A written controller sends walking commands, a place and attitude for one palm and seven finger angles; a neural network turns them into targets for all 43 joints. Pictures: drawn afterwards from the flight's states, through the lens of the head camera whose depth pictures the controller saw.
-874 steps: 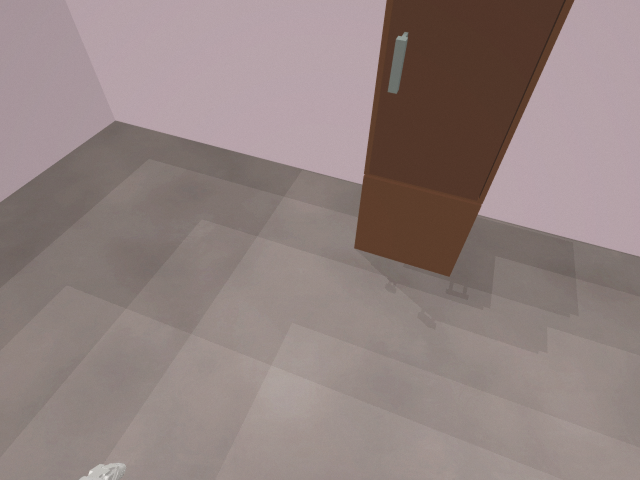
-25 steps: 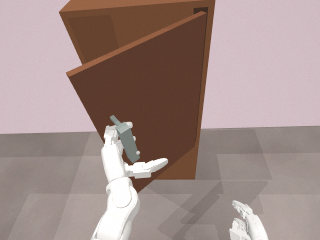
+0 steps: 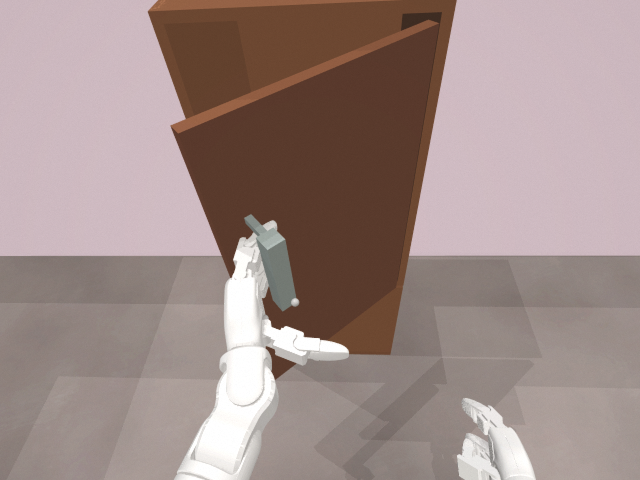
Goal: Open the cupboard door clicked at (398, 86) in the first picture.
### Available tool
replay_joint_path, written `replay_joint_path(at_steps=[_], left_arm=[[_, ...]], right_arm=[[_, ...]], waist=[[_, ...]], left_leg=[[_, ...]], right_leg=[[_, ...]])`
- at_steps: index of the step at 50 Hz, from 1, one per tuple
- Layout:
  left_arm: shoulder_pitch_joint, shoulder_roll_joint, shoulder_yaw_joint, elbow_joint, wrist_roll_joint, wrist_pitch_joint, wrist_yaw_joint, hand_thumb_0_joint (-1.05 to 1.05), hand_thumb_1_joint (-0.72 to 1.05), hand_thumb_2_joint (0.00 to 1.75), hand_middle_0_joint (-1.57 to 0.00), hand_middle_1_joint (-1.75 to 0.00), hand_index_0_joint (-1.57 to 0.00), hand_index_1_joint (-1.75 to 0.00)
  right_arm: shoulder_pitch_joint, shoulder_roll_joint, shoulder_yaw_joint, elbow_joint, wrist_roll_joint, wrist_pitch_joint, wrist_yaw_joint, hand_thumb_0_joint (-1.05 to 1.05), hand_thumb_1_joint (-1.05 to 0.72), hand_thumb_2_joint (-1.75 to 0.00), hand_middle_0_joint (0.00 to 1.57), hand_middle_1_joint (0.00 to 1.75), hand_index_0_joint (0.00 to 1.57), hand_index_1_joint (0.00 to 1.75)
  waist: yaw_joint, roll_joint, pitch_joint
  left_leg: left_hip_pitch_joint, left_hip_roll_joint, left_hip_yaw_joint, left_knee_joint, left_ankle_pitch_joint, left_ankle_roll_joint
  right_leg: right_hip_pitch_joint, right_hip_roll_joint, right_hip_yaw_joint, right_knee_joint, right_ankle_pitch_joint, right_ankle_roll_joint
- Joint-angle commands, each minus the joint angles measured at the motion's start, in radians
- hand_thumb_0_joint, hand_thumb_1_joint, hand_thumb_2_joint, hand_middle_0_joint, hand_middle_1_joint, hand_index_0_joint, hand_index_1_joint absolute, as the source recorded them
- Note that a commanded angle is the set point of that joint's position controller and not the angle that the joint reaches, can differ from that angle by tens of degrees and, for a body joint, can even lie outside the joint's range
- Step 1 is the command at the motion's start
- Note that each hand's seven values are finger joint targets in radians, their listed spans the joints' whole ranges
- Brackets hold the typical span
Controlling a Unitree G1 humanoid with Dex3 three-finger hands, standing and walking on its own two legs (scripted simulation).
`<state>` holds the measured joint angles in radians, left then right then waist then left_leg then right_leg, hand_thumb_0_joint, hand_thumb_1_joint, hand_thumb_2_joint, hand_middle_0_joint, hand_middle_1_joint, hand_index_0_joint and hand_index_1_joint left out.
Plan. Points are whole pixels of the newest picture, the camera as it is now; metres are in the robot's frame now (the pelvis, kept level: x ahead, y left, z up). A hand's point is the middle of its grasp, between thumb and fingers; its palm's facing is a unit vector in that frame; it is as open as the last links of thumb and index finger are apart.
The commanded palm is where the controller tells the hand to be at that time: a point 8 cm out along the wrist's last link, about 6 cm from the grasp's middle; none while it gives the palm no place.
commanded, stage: slide the hand sideways off the handle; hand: left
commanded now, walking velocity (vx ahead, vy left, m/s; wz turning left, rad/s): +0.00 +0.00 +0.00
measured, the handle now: (269, 262) +0.37 +0.09 +0.08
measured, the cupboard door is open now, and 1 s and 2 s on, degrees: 41 43 43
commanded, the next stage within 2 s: draw the hand back to the body in 1.10 s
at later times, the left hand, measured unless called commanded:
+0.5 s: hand (277, 329) +0.27 +0.06 +0.08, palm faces -0.09 -1.00 +0.03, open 16.3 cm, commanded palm +0.24 +0.12 +0.08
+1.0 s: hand (222, 364) +0.23 +0.12 +0.09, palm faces +0.01 -1.00 +0.01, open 16.3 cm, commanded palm +0.19 +0.17 +0.08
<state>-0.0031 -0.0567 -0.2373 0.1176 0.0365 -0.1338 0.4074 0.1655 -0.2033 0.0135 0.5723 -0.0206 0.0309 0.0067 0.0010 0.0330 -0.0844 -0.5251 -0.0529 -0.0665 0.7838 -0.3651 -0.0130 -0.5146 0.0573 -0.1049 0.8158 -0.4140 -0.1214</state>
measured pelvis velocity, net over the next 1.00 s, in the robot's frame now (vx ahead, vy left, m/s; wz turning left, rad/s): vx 0.02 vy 0.06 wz -0.06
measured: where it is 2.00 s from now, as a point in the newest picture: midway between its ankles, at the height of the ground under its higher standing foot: outside the picture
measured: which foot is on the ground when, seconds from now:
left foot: down 0.00-1.00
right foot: down 0.00-1.00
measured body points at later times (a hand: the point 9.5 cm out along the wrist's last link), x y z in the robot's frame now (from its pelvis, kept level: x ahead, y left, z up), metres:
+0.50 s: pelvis +0.01 +0.06 +0.00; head +0.02 +0.04 +0.45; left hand +0.27 +0.12 +0.08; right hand +0.17 -0.16 -0.09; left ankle +0.02 +0.14 -0.70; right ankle +0.00 -0.03 -0.70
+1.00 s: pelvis +0.02 +0.06 -0.01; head +0.04 +0.04 +0.44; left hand +0.22 +0.17 +0.09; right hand +0.20 -0.16 -0.08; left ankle +0.02 +0.14 -0.70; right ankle +0.00 -0.03 -0.70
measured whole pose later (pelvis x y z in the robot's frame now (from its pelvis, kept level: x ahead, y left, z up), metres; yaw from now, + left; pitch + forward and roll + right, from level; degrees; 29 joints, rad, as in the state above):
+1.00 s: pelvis +0.02 +0.06 -0.01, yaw -3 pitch +7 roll -1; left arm 0.54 0.03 -0.30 -0.37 0.03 -0.17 0.19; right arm 0.25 -0.20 0.04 0.38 0.01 0.03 0.03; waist 0.02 0.05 -0.11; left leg -0.57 -0.06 0.00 0.92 -0.47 0.06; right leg -0.54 0.05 -0.04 0.90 -0.48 -0.05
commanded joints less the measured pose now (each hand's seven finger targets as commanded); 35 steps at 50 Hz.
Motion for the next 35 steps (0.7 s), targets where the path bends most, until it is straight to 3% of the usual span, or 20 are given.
replay_joint_path(at_steps=[1,2,4,6,7,10,12,13,15,18,20,25,27,29,32,35], left_arm=[[-0.283,-0.006,-0.120,-0.251,-0.069,-0.163,-0.338,0.00,-0.50,0.30,-0.15,-0.30,-0.15,-0.30],[-0.292,-0.044,-0.124,-0.238,-0.102,-0.160,-0.343,0.00,-0.50,0.30,-0.15,-0.30,-0.15,-0.30],[-0.272,-0.056,-0.093,-0.214,-0.140,-0.152,-0.309,0.00,-0.50,0.30,-0.15,-0.30,-0.15,-0.30],[-0.228,-0.016,-0.043,-0.203,-0.135,-0.145,-0.257,0.00,-0.50,0.30,-0.15,-0.30,-0.15,-0.30],[-0.227,-0.029,-0.052,-0.215,-0.120,-0.144,-0.233,0.00,-0.50,0.30,-0.15,-0.30,-0.15,-0.30],[-0.196,-0.037,-0.079,-0.223,-0.054,-0.147,-0.178,0.00,-0.50,0.30,-0.15,-0.30,-0.15,-0.30],[-0.132,-0.017,-0.068,-0.238,-0.024,-0.148,-0.156,0.00,-0.50,0.30,-0.15,-0.30,-0.15,-0.30],[-0.123,-0.014,-0.068,-0.251,-0.015,-0.148,-0.149,0.00,-0.50,0.30,-0.15,-0.30,-0.15,-0.30],[-0.080,-0.035,-0.089,-0.283,-0.010,-0.142,-0.145,0.00,-0.50,0.30,-0.15,-0.30,-0.15,-0.30],[-0.042,-0.006,-0.070,-0.310,-0.004,-0.123,-0.134,0.00,-0.50,0.30,-0.15,-0.30,-0.15,-0.30],[-0.013,-0.027,-0.088,-0.343,0.002,-0.114,-0.127,0.00,-0.50,0.30,-0.15,-0.30,-0.15,-0.30],[0.062,-0.057,-0.142,-0.440,0.025,-0.098,-0.116,0.00,-0.50,0.30,-0.15,-0.30,-0.15,-0.30],[0.120,-0.039,-0.132,-0.472,0.031,-0.089,-0.112,0.00,-0.50,0.30,-0.15,-0.30,-0.15,-0.30],[0.192,-0.039,-0.137,-0.512,0.018,-0.078,-0.124,0.00,-0.50,0.30,-0.15,-0.30,-0.15,-0.30],[0.203,-0.036,-0.148,-0.569,0.015,-0.065,-0.133,0.00,-0.50,0.30,-0.15,-0.30,-0.15,-0.30],[0.299,-0.027,-0.143,-0.603,0.007,-0.061,-0.144,0.00,-0.50,0.30,-0.15,-0.30,-0.15,-0.30]], right_arm=[[-0.037,-0.086,-0.018,-0.204,0.032,-0.055,-0.017,0.00,-0.90,-0.90,0.20,0.30,0.20,0.30],[-0.043,-0.079,-0.013,-0.210,0.038,-0.065,-0.022,0.00,-0.90,-0.90,0.20,0.30,0.20,0.30],[-0.048,-0.080,-0.012,-0.216,0.042,-0.085,-0.022,0.00,-0.90,-0.90,0.20,0.30,0.20,0.30],[-0.052,-0.089,-0.012,-0.217,0.042,-0.091,-0.018,0.00,-0.90,-0.90,0.20,0.30,0.20,0.30],[-0.052,-0.087,-0.011,-0.222,0.039,-0.093,-0.013,0.00,-0.90,-0.90,0.20,0.30,0.20,0.30],[-0.038,-0.089,-0.016,-0.232,0.030,-0.094,0.005,0.00,-0.90,-0.90,0.20,0.30,0.20,0.30],[-0.038,-0.091,-0.020,-0.247,0.025,-0.088,0.014,0.00,-0.90,-0.90,0.20,0.30,0.20,0.30],[-0.033,-0.092,-0.020,-0.252,0.024,-0.085,0.017,0.00,-0.90,-0.90,0.20,0.30,0.20,0.30],[-0.037,-0.088,-0.020,-0.269,0.023,-0.078,0.021,0.00,-0.90,-0.90,0.20,0.30,0.20,0.30],[-0.043,-0.091,-0.017,-0.281,0.024,-0.062,0.019,0.00,-0.90,-0.90,0.20,0.30,0.20,0.30],[-0.043,-0.088,-0.017,-0.289,0.023,-0.056,0.019,0.00,-0.90,-0.90,0.20,0.30,0.20,0.30],[-0.027,-0.083,-0.023,-0.306,0.024,-0.048,0.028,0.00,-0.90,-0.90,0.20,0.30,0.20,0.30],[-0.028,-0.083,-0.023,-0.316,0.025,-0.042,0.030,0.00,-0.90,-0.90,0.20,0.30,0.20,0.30],[-0.022,-0.080,-0.022,-0.327,0.028,-0.036,0.032,0.00,-0.90,-0.90,0.20,0.30,0.20,0.30],[-0.026,-0.081,-0.018,-0.338,0.031,-0.030,0.032,0.00,-0.90,-0.90,0.20,0.30,0.20,0.30],[-0.017,-0.079,-0.016,-0.349,0.029,-0.029,0.031,0.00,-0.90,-0.90,0.20,0.30,0.20,0.30]], waist=[[-0.062,-0.106,-0.249],[-0.066,-0.121,-0.219],[-0.051,-0.152,-0.178],[-0.028,-0.182,-0.158],[-0.023,-0.158,-0.156],[-0.023,-0.103,-0.145],[-0.004,-0.098,-0.170],[-0.007,-0.109,-0.177],[-0.002,-0.083,-0.176],[0.002,-0.102,-0.154],[0.001,-0.092,-0.152],[-0.005,-0.065,-0.181],[0.004,-0.081,-0.186],[0.006,-0.081,-0.185],[-0.002,-0.054,-0.166],[0.001,-0.068,-0.168]], left_leg=[[0.055,-0.002,0.021,-0.016,0.102,0.054],[0.052,-0.001,0.020,-0.021,0.069,0.051],[0.047,0.001,0.013,-0.028,0.023,0.044],[0.042,0.005,0.011,-0.045,0.014,0.043],[0.054,0.005,0.015,-0.055,0.019,0.044],[0.091,0.012,0.021,-0.066,0.041,0.051],[0.097,0.017,0.021,-0.066,0.075,0.052],[0.096,0.018,0.021,-0.066,0.083,0.053],[0.101,0.021,0.027,-0.065,0.093,0.052],[0.087,0.026,0.023,-0.069,0.088,0.050],[0.097,0.031,0.021,-0.068,0.095,0.049],[0.124,0.043,0.000,-0.052,0.163,0.041],[0.120,0.046,-0.003,-0.051,0.189,0.038],[0.120,0.047,-0.002,-0.045,0.213,0.036],[0.119,0.049,-0.010,-0.043,0.217,0.033],[0.115,0.049,-0.009,-0.033,0.245,0.033]], right_leg=[[0.193,-0.128,0.236,-0.192,0.389,0.157],[0.172,-0.126,0.235,-0.218,0.298,0.154],[0.134,-0.122,0.235,-0.255,0.166,0.152],[0.128,-0.115,0.221,-0.262,0.103,0.144],[0.114,-0.108,0.204,-0.250,0.092,0.137],[0.052,-0.074,0.138,-0.198,0.096,0.113],[0.061,-0.062,0.119,-0.165,0.140,0.102],[0.063,-0.059,0.115,-0.155,0.155,0.100],[0.058,-0.052,0.104,-0.143,0.169,0.096],[0.053,-0.045,0.100,-0.136,0.154,0.092],[0.045,-0.039,0.090,-0.125,0.156,0.089],[0.028,-0.029,0.066,-0.076,0.204,0.080],[0.039,-0.027,0.063,-0.065,0.224,0.078],[0.051,-0.026,0.062,-0.061,0.254,0.078],[0.038,-0.025,0.060,-0.055,0.248,0.078],[0.047,-0.024,0.060,-0.048,0.283,0.079]])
